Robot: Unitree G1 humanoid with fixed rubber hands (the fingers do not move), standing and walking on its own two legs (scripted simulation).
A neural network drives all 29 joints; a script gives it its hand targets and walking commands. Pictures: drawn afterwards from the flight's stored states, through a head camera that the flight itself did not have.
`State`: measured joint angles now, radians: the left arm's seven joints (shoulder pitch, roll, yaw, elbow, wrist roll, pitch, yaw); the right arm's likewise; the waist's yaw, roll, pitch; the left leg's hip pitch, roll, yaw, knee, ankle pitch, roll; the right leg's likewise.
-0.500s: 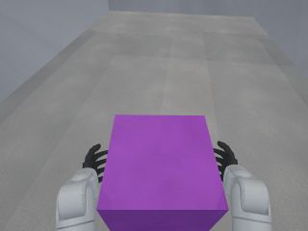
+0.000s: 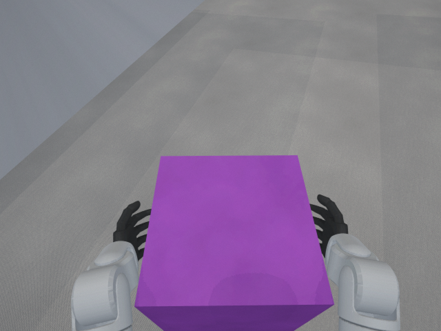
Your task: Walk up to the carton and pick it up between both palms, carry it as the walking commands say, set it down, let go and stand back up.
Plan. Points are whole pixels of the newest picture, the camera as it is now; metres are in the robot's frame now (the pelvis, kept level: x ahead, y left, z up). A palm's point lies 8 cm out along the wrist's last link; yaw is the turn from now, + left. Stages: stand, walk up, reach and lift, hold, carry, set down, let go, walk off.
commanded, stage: carry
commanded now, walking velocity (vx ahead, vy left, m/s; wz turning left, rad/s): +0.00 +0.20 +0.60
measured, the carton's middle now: (229, 247) +0.28 +0.00 +0.00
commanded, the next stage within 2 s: none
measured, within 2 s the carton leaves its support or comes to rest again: neither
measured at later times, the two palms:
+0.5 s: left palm out of the picture +0.18 +0.35 +0.06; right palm (204, 230) +0.29 +0.04 +0.06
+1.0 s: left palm out of the picture +0.02 +0.53 +0.06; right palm (56, 275) +0.22 +0.27 +0.07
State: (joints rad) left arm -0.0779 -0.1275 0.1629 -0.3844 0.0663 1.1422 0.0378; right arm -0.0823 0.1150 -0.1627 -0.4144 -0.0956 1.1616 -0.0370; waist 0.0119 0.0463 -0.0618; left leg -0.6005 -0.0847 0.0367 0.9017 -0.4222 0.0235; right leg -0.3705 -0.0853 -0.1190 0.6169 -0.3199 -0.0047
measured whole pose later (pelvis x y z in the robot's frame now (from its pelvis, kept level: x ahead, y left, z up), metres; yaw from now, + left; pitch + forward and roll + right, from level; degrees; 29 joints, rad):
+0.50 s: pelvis -0.01 +0.11 +0.00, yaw +18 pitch +4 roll +1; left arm -0.07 -0.13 0.18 -0.45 0.07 1.15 0.03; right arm -0.10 0.13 -0.15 -0.43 -0.08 1.14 -0.04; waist 0.01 0.01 0.01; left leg -0.43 -0.07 0.03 0.60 -0.24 0.08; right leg -0.52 -0.09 -0.11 0.92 -0.49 0.07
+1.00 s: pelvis -0.08 +0.24 +0.00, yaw +36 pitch +3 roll +0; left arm -0.07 -0.10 0.17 -0.42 0.10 1.18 0.02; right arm -0.12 0.13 -0.14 -0.35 -0.09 1.15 -0.04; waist -0.01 -0.04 0.00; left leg -0.38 0.00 0.07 0.61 -0.27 0.04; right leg -0.49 -0.21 -0.09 1.07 -0.59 0.14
